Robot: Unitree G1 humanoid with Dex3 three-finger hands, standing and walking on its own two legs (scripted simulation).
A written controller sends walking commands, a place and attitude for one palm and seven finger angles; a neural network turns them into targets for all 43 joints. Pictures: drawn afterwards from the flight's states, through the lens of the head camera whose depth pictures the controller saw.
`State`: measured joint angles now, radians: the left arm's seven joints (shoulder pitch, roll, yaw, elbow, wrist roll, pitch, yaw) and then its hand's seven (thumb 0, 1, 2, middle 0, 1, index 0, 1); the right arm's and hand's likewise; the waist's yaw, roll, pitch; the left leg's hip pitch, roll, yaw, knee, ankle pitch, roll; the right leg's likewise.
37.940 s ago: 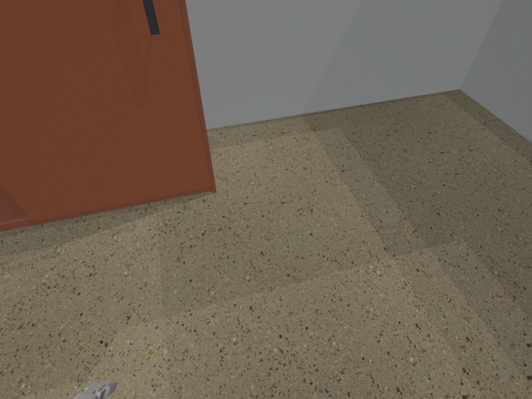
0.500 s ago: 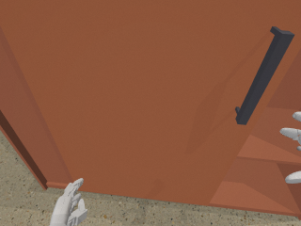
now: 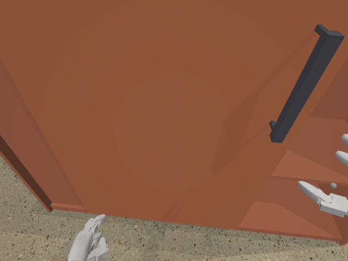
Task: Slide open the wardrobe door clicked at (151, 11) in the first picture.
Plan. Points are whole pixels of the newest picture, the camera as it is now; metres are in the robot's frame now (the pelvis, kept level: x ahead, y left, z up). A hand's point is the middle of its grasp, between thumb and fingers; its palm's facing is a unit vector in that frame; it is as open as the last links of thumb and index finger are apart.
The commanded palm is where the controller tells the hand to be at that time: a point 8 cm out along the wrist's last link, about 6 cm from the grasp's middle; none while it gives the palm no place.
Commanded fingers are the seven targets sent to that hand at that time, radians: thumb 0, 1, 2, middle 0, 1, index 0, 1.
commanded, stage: draw the hand back to the body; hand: right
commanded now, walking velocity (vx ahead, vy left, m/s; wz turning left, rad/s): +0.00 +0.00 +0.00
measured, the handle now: (295, 90) +0.44 -0.29 +0.21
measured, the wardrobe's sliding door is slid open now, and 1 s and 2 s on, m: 0.59 0.59 0.59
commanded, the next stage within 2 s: step back with the hand held close in 0.68 s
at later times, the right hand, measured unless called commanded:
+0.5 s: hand (309, 184) +0.22 -0.24 +0.15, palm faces +0.43 +0.83 -0.37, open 7.6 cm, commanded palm +0.17 -0.27 +0.17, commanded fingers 0.00 -0.90 -0.90 0.20 0.30 0.20 0.30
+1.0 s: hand (307, 180) +0.22 -0.23 +0.16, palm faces +0.42 +0.80 -0.43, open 7.4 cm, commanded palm +0.16 -0.27 +0.17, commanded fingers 0.00 -0.90 -0.90 0.20 0.30 0.20 0.30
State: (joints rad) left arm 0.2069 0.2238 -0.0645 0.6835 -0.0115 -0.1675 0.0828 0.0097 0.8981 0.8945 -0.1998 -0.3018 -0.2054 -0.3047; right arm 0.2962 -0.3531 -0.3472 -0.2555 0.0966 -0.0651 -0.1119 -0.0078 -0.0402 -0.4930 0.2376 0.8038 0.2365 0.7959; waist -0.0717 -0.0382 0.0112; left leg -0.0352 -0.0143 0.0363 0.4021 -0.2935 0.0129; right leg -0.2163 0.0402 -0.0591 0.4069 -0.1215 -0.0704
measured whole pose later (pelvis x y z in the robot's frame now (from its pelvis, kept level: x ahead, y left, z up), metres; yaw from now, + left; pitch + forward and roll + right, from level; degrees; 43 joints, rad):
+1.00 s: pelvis +0.02 +0.03 +0.00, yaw +0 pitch -1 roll +1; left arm 0.15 0.25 -0.02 0.57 -0.01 0.04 0.07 0.01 0.90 0.89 -0.20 -0.30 -0.20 -0.30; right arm 0.46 -0.39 -0.39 -0.42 0.08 -0.09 -0.10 0.01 -0.89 -0.90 0.21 0.31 0.21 0.30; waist -0.04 -0.04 0.01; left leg -0.07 -0.07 0.05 0.38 -0.29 0.01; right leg -0.28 -0.01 -0.04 0.45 -0.16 -0.04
